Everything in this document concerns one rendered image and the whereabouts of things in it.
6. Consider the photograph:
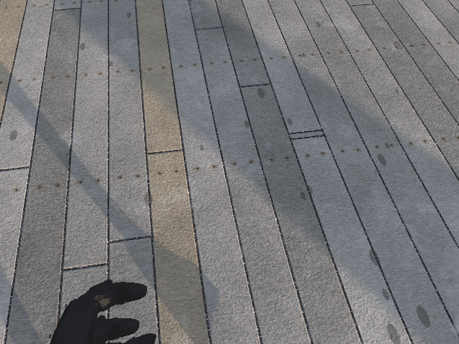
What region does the robot left hand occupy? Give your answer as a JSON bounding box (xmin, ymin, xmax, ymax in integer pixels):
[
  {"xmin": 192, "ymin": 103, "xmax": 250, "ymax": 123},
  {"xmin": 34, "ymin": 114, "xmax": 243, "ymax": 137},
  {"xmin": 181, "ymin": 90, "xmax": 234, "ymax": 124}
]
[{"xmin": 49, "ymin": 279, "xmax": 156, "ymax": 344}]

